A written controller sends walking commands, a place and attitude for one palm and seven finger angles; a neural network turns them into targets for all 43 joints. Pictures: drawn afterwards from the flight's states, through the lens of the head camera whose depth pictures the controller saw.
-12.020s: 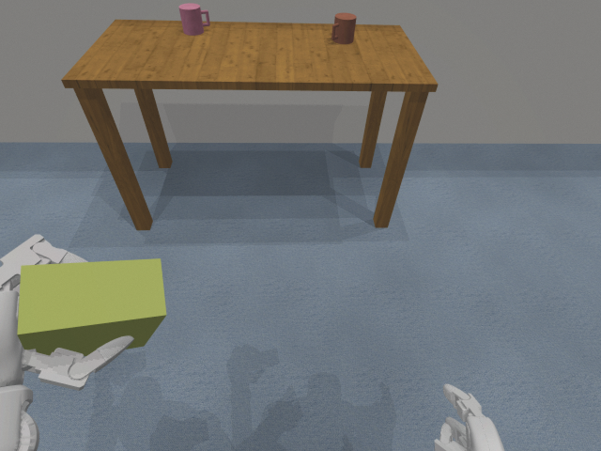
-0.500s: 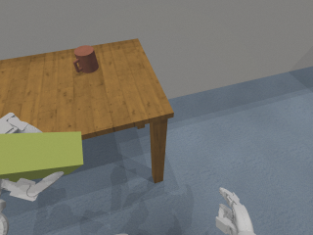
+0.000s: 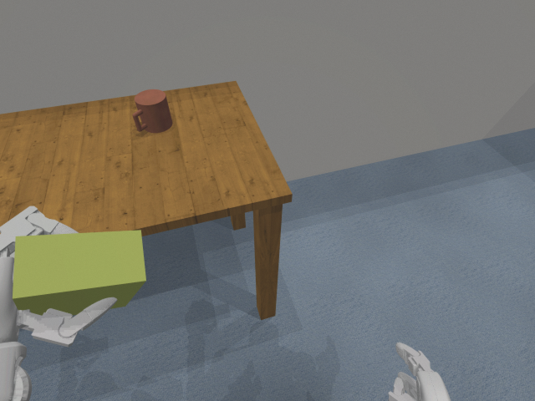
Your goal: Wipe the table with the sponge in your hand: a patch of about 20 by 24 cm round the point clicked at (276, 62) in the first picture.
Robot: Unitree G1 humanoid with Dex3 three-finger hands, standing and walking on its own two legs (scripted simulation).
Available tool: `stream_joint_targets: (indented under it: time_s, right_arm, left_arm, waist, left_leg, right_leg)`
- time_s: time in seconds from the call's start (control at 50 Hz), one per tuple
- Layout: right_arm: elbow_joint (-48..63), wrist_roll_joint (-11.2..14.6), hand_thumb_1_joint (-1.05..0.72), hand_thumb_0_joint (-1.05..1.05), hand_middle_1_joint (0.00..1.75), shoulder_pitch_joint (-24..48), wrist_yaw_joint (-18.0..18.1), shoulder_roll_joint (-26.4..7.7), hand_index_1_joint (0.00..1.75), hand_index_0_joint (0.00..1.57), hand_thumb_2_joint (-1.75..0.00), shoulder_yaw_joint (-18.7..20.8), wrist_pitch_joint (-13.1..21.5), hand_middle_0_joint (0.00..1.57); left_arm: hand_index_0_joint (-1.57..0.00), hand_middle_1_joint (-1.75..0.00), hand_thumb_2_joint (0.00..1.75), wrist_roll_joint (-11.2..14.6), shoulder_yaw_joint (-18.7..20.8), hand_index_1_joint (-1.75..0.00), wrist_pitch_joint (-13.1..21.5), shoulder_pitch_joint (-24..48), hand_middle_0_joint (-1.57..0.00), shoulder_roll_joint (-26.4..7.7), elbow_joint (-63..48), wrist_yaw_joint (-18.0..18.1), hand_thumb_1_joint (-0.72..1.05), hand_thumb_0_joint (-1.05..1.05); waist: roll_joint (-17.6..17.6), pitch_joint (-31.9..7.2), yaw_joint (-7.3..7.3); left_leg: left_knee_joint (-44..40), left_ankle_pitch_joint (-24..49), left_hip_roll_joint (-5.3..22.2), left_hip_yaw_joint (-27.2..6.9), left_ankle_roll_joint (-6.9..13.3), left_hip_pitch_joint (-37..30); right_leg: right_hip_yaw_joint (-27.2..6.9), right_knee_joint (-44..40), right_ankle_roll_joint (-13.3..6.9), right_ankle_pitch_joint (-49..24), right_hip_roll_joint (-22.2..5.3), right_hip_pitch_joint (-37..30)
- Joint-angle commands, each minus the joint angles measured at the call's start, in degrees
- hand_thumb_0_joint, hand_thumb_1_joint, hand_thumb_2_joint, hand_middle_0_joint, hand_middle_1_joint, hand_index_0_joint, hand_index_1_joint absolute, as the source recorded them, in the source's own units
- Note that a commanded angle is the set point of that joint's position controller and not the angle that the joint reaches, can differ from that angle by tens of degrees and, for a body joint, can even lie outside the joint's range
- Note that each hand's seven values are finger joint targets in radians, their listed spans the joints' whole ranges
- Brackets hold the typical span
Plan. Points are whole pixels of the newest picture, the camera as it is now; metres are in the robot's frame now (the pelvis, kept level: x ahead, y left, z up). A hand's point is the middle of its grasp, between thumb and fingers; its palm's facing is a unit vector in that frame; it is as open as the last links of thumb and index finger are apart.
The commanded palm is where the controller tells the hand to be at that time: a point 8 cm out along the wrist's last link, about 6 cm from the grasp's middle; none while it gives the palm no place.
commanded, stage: come to a stop and stand still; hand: left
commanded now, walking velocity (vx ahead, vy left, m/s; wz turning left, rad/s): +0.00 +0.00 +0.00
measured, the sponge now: (98, 276) +0.22 +0.21 +0.14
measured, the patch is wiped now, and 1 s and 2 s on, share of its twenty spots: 0.00 0.00 0.00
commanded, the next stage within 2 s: look again from close up in 0.06 s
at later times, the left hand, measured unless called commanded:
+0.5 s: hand (63, 262) +0.24 +0.27 +0.14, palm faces +0.24 -0.87 -0.43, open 9.7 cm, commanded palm +0.19 +0.31 +0.18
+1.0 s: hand (26, 213) +0.29 +0.32 +0.17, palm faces +0.36 -0.85 -0.39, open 9.7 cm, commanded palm +0.23 +0.36 +0.18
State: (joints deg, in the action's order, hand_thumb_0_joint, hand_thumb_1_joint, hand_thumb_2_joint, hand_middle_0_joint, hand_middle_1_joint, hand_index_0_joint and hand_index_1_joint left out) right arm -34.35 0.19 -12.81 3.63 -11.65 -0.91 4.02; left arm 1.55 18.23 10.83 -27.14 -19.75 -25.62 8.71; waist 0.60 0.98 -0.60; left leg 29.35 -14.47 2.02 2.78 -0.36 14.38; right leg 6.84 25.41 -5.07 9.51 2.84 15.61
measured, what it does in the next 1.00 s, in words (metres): shifts its weight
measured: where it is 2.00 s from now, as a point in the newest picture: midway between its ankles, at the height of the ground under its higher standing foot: outside the picture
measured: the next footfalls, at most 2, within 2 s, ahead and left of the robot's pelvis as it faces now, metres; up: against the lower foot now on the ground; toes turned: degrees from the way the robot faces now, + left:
left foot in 1.14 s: +0.13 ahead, +0.21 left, +0.00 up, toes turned -4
right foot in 1.36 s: +0.12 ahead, +0.04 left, +0.00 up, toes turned -10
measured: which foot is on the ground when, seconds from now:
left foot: down 0.00-1.00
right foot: down 0.00-1.00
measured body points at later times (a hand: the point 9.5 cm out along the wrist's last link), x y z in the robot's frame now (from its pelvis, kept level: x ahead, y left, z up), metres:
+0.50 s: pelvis +0.01 +0.04 +0.00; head +0.04 +0.06 +0.45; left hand +0.22 +0.31 +0.16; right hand +0.15 -0.20 -0.08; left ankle +0.02 +0.12 -0.74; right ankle +0.05 -0.06 -0.74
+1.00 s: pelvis +0.06 +0.08 -0.01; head +0.08 +0.10 +0.44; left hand +0.26 +0.37 +0.19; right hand +0.25 -0.14 -0.07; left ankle +0.02 +0.12 -0.74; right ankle +0.05 -0.06 -0.74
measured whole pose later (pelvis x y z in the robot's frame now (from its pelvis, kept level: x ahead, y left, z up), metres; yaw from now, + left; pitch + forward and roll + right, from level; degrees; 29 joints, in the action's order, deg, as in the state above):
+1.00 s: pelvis +0.06 +0.08 -0.01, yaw -1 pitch +0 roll -2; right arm -28.7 0.1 -11.0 -0.8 -12.0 -0.6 4.6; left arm 2.3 21.7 12.6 -23.3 -22.1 -28.7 5.3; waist 0.1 2.2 -0.5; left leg 36.3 -23.3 -3.0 4.6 5.2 12.6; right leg 3.6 33.8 0.2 18.6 -1.6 14.7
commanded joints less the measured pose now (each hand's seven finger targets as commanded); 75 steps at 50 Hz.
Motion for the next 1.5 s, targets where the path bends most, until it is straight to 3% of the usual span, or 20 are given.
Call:
stream_joint_targets:
  time_s: [0.0,0.12,0.14,0.16,0.18,0.26,0.36,0.48,0.62,0.92,0.96,1.0,1.04,1.1,1.12,1.2,1.3,1.34,1.36,1.48]
  right_arm:
    - [7.9,-0.3,-0.90,0.00,0.30,4.5,0.2,-5.8,0.30,0.20,-0.90,2.2,2.6,0.20]
    - [8.5,-0.5,-0.90,0.00,0.30,5.5,0.7,-6.2,0.30,0.20,-0.90,1.7,1.9,0.20]
    - [6.2,-1.2,-0.90,0.00,0.30,-3.9,1.0,-7.3,0.30,0.20,-0.90,3.6,5.6,0.20]
    - [4.6,0.9,-0.90,0.00,0.30,1.2,0.2,-3.6,0.30,0.20,-0.90,2.2,6.6,0.20]
    - [5.1,0.1,-0.90,0.00,0.30,1.7,-0.4,-4.2,0.30,0.20,-0.90,2.5,7.2,0.20]
    - [9.3,1.9,-0.90,0.00,0.30,1.9,-4.7,-5.5,0.30,0.20,-0.90,2.7,7.2,0.20]
    - [10.6,0.8,-0.90,0.00,0.30,4.4,-2.9,-7.2,0.30,0.20,-0.90,2.1,7.0,0.20]
    - [11.5,-0.5,-0.90,0.00,0.30,5.0,-1.6,-6.3,0.30,0.20,-0.90,1.5,8.2,0.20]
    - [10.2,-0.8,-0.90,0.00,0.30,4.5,-3.0,-7.3,0.30,0.20,-0.90,2.5,7.8,0.20]
    - [13.8,-0.2,-0.90,0.00,0.30,5.0,-4.2,-8.0,0.30,0.20,-0.90,3.5,3.3,0.20]
    - [13.8,0.2,-0.90,0.00,0.30,5.3,-4.6,-8.4,0.30,0.20,-0.90,4.0,3.0,0.20]
    - [13.2,0.7,-0.90,0.00,0.30,5.4,-4.6,-8.3,0.30,0.20,-0.90,4.9,2.4,0.20]
    - [11.7,0.6,-0.90,0.00,0.30,5.8,-4.8,-7.8,0.30,0.20,-0.90,4.4,1.8,0.20]
    - [9.4,0.6,-0.90,0.00,0.30,4.4,-3.8,-6.0,0.30,0.20,-0.90,3.2,1.1,0.20]
    - [10.5,0.7,-0.90,0.00,0.30,5.0,-3.3,-8.2,0.30,0.20,-0.90,4.3,2.3,0.20]
    - [10.5,-0.2,-0.90,0.00,0.30,5.2,-3.2,-6.3,0.30,0.20,-0.90,3.9,5.1,0.20]
    - [10.6,0.3,-0.90,0.00,0.30,6.8,-4.1,-6.9,0.30,0.20,-0.90,2.6,5.6,0.20]
    - [11.2,0.1,-0.90,0.00,0.30,6.4,-4.1,-6.5,0.30,0.20,-0.90,3.3,4.5,0.20]
    - [10.7,0.2,-0.90,0.00,0.30,5.3,-4.6,-8.8,0.30,0.20,-0.90,4.8,3.7,0.20]
    - [8.6,0.1,-0.90,0.00,0.30,5.1,-3.9,-5.5,0.30,0.20,-0.90,3.5,2.4,0.20]
  left_arm:
    - [-1.20,-1.60,1.30,0.6,5.9,-1.60,2.7,5.0,-1.20,-10.5,-12.2,1.2,0.10,0.00]
    - [-1.20,-1.60,1.30,0.5,6.1,-1.60,2.6,4.4,-1.20,-10.5,-11.7,1.2,0.10,0.00]
    - [-1.20,-1.60,1.30,-7.0,38.7,-1.60,7.0,64.3,-1.20,-55.8,-25.8,0.4,0.10,0.00]
    - [-1.20,-1.60,1.30,-3.7,27.9,-1.60,7.3,57.7,-1.20,-40.3,-5.8,-1.5,0.10,0.00]
    - [-1.20,-1.60,1.30,-2.4,16.1,-1.60,6.3,37.9,-1.20,-21.5,10.1,-3.5,0.10,0.00]
    - [-1.20,-1.60,1.30,2.0,0.7,-1.60,7.6,2.7,-1.20,-3.8,-0.1,-5.5,0.10,0.00]
    - [-1.20,-1.60,1.30,0.6,13.5,-1.60,6.8,6.6,-1.20,-17.3,-10.2,-2.6,0.10,0.00]
    - [-1.20,-1.60,1.30,0.7,13.3,-1.60,8.3,14.3,-1.20,-15.5,-14.7,-2.7,0.10,0.00]
    - [-1.20,-1.60,1.30,0.3,7.0,-1.60,6.8,8.0,-1.20,-8.6,-11.1,-2.9,0.10,0.00]
    - [-1.20,-1.60,1.30,1.4,9.1,-1.60,5.5,8.1,-1.20,-11.4,-16.5,-2.5,0.10,0.00]
    - [-1.20,-1.60,1.30,1.5,10.5,-1.60,5.5,6.6,-1.20,-12.3,-16.1,-2.1,0.10,0.00]
    - [-1.20,-1.60,1.30,2.1,11.3,-1.60,5.9,5.0,-1.20,-12.3,-15.1,-1.5,0.10,0.00]
    - [-1.20,-1.60,1.30,2.1,11.2,-1.60,6.8,7.5,-1.20,-11.7,-16.8,-0.7,0.10,0.00]
    - [-1.20,-1.60,1.30,0.5,8.6,-1.60,6.3,12.1,-1.20,-10.4,-18.5,-1.1,0.10,0.00]
    - [-1.20,-1.60,1.30,0.5,8.8,-1.60,6.7,13.0,-1.20,-10.6,-20.0,-1.2,0.10,0.00]
    - [-1.20,-1.60,1.30,0.4,10.7,-1.60,7.1,13.3,-1.20,-12.8,-16.4,-1.2,0.10,0.00]
    - [-1.20,-1.60,1.30,-0.1,11.1,-1.60,6.1,5.0,-1.20,-12.3,-15.1,-0.8,0.10,0.00]
    - [-1.20,-1.60,1.30,0.5,14.4,-1.60,5.6,2.8,-1.20,-15.5,-12.1,-0.3,0.10,0.00]
    - [-1.20,-1.60,1.30,1.7,14.7,-1.60,5.3,1.7,-1.20,-14.1,-11.4,-0.6,0.10,0.00]
    - [-1.20,-1.60,1.30,0.4,13.7,-1.60,6.7,-0.5,-1.20,-12.6,-10.8,0.0,0.10,0.00]
  waist:
    - [-2.9,-5.0,0.71]
    - [2.8,-2.9,0.12]
    - [-11.5,7.2,-0.62]
    - [-2.9,-3.4,0.79]
    - [-0.5,-9.5,-0.38]
    - [2.4,-7.3,-2.62]
    - [-1.7,-3.6,-1.87]
    - [8.2,-7.0,-1.32]
    - [2.5,-11.0,-0.57]
    - [8.5,-8.3,0.26]
    - [3.0,-10.3,-0.57]
    - [-11.7,-11.1,-1.57]
    - [-9.6,-4.4,-1.42]
    - [10.5,-5.9,3.26]
    - [22.1,-5.9,2.21]
    - [7.8,-2.4,1.28]
    - [7.0,-8.6,-1.07]
    - [-15.8,-9.0,-0.46]
    - [-13.0,-7.5,-0.37]
    - [-5.3,-5.9,0.16]
  left_leg:
    - [-0.3,-4.4,0.7,-3.9,0.9,0.7]
    - [-9.5,-4.9,3.5,-6.8,2.1,3.5]
    - [-0.5,0.5,0.6,0.7,1.7,7.1]
    - [2.1,1.0,1.6,-1.9,1.7,2.4]
    - [1.5,-0.5,-1.2,-0.9,0.9,-2.8]
    - [-6.9,-3.6,-0.7,-1.0,1.8,0.7]
    - [-13.5,-7.0,1.7,-4.8,1.5,4.7]
    - [-12.2,1.0,3.4,-6.3,2.2,2.9]
    - [-5.6,15.7,1.7,-3.2,-0.1,-2.7]
    - [1.3,37.4,3.7,-3.8,-2.2,-5.5]
    - [10.3,35.6,1.5,-2.6,-3.4,1.9]
    - [29.2,10.7,-3.5,-2.0,-3.4,15.8]
    - [31.3,-23.7,4.8,-18.2,1.3,22.0]
    - [0.4,-1.0,-3.5,-3.3,0.4,-6.8]
    - [-8.2,-1.3,5.7,-16.3,4.7,-7.6]
    - [-11.5,6.4,13.3,-26.0,15.4,-1.4]
    - [2.0,4.4,4.9,-7.6,6.7,10.7]
    - [30.2,-12.6,-4.2,-1.1,1.6,27.0]
    - [39.3,-11.9,-2.8,-5.7,-0.3,27.2]
    - [30.2,-4.8,3.5,-5.3,-0.9,21.0]
  right_leg:
    - [-18.1,-13.4,1.6,15.8,-13.7,-1.5]
    - [-12.4,-10.0,4.1,12.6,-8.1,-4.9]
    - [-13.7,-15.7,14.5,1.1,-6.6,3.3]
    - [-13.8,-11.4,4.1,8.8,-14.8,1.0]
    - [-17.7,-10.3,2.4,5.3,-12.3,-1.2]
    - [-14.5,-10.7,6.8,8.6,-10.5,-10.4]
    - [-10.1,-7.3,4.8,11.1,-5.1,-9.1]
    - [-7.5,-0.3,4.0,-2.7,-4.9,-11.4]
    - [-7.9,-0.4,2.8,-13.8,-5.3,-11.4]
    - [-2.1,8.8,2.0,-1.4,-4.3,-4.9]
    - [-6.8,8.4,-1.2,-10.8,-7.3,-12.8]
    - [-25.5,4.2,-9.6,-22.5,-20.6,-18.7]
    - [-34.8,0.9,-9.3,-15.8,-30.5,-10.1]
    - [-7.9,16.9,1.4,5.1,-8.1,10.9]
    - [-2.5,29.4,4.8,16.3,-1.5,14.3]
    - [-8.4,43.2,4.8,21.2,-4.2,19.2]
    - [-3.1,2.1,4.3,3.7,-5.0,-14.1]
    - [-35.0,-9.8,-4.1,6.1,-26.4,-21.6]
    - [-40.1,-11.5,-6.0,6.3,-30.0,-15.9]
    - [-16.0,-2.0,-3.5,-18.5,-21.6,-7.5]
